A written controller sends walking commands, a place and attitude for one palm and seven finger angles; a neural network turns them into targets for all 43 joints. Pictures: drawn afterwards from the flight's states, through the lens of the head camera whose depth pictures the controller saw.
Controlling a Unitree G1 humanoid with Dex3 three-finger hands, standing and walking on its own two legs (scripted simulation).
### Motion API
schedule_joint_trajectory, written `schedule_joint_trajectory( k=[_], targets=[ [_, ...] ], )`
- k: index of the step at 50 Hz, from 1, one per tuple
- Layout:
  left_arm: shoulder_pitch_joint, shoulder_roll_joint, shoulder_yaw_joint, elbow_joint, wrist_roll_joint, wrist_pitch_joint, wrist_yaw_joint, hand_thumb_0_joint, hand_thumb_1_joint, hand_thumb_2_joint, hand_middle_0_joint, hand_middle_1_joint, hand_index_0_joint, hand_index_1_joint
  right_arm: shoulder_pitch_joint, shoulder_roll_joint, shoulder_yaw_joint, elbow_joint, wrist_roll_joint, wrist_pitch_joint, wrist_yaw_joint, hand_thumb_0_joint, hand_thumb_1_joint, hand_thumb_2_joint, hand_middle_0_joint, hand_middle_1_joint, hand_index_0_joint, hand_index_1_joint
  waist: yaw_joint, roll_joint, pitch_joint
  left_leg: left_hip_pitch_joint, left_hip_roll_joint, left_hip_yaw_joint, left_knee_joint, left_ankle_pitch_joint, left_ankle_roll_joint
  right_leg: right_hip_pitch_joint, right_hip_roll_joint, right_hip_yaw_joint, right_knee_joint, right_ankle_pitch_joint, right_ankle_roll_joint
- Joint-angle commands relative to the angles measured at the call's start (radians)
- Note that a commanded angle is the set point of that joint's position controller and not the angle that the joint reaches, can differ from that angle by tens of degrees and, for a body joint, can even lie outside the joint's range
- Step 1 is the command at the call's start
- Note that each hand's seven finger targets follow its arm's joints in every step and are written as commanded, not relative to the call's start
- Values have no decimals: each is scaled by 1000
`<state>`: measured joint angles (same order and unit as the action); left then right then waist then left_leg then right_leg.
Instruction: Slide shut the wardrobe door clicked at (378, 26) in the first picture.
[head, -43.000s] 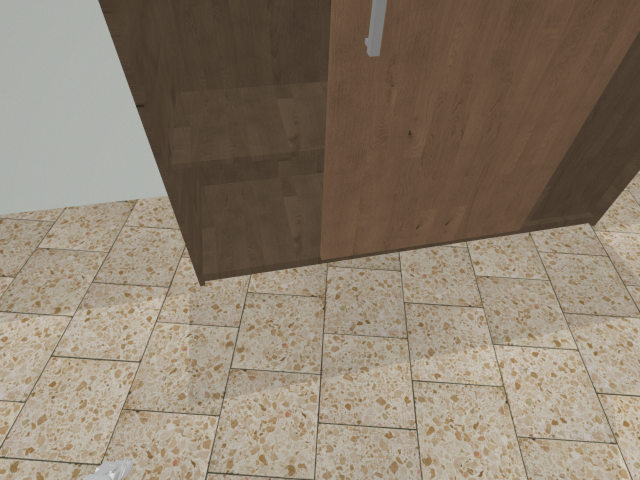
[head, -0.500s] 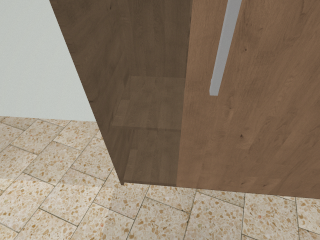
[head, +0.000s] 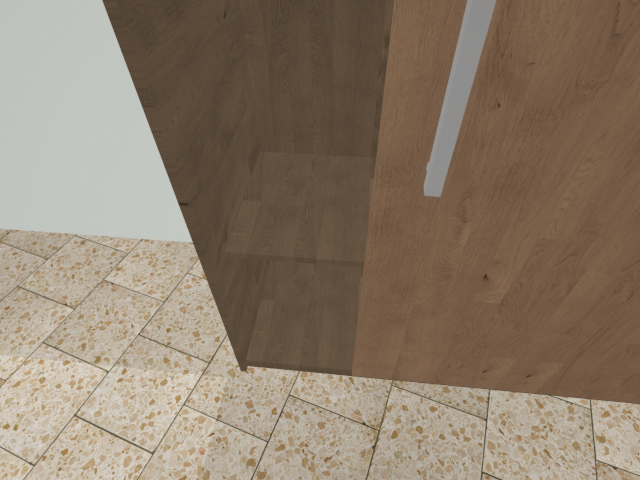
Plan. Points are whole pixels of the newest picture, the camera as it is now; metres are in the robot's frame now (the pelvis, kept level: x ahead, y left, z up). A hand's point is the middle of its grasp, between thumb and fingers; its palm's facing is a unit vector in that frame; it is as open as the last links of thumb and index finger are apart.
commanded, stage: look again from close up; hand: right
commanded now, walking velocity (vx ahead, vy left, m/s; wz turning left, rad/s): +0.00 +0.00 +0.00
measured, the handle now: (455, 84) +0.53 -0.14 +0.25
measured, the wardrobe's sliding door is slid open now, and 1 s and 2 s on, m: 0.35 0.35 0.35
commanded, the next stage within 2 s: none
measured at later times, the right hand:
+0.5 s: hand out of the picture -0.02 -0.14 -0.18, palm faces +0.05 +0.99 -0.14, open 7.4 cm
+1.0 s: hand out of the picture -0.02 -0.14 -0.18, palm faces +0.05 +0.99 -0.14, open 7.4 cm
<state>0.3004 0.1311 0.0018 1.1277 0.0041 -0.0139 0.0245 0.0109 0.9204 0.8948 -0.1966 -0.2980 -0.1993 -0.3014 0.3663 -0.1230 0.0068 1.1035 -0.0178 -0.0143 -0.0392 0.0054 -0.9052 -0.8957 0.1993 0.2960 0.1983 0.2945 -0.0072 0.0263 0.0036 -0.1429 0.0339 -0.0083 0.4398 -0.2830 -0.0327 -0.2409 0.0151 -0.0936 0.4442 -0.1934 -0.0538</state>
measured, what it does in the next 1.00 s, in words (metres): stands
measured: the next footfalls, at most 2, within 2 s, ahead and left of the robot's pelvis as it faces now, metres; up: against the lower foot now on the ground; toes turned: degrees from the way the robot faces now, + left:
none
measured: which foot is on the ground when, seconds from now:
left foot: down 0.00-1.00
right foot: down 0.00-1.00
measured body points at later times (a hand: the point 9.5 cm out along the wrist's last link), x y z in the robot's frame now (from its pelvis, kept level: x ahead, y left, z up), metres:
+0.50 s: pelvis +0.01 +0.01 +0.00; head +0.01 +0.00 +0.45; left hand +0.00 +0.22 -0.16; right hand -0.02 -0.19 -0.17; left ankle -0.03 +0.14 -0.74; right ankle +0.03 -0.08 -0.74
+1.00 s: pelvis +0.01 +0.01 +0.00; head +0.01 +0.01 +0.45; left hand +0.00 +0.23 -0.16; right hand -0.02 -0.19 -0.16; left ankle -0.03 +0.14 -0.74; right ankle +0.03 -0.08 -0.74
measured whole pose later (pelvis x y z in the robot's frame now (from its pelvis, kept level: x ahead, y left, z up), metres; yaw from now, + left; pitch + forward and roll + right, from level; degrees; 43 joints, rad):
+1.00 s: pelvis +0.01 +0.01 +0.00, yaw +0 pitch -1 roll +0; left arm 0.31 0.13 0.00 1.14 0.00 -0.02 0.03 0.01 0.92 0.89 -0.20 -0.30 -0.20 -0.30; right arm 0.37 -0.12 0.01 1.12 -0.01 -0.02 -0.04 0.01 -0.91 -0.90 0.20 0.30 0.20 0.29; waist -0.01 0.02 0.00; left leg -0.11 0.02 0.00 0.42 -0.29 -0.02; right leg -0.21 0.00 -0.09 0.43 -0.20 -0.03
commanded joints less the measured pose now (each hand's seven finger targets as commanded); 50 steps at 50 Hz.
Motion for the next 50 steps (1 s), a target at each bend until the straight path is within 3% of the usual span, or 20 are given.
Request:
schedule_joint_trajectory(
  k=[1, 50],
  targets=[
    [52, 95, 13, -30, 3, -10, 1, 0, 900, 900, -200, -300, -200, -300, 96, -74, -9, -13, 0, -8, -4, 0, -900, -900, 200, 300, 200, 300, 4, -4, 81, -104, 60, -47, -85, 93, 55, 26, -120, 138, -112, -11, 7],
    [69, 83, 7, -14, 3, -13, 8, 0, 900, 900, -200, -300, -200, -300, 107, -72, -10, 1, 3, -10, -3, 0, -900, -900, 200, 300, 200, 300, 0, -9, 93, -94, 57, -48, -110, 113, 58, 55, -121, 123, -107, 48, 13]
  ],
)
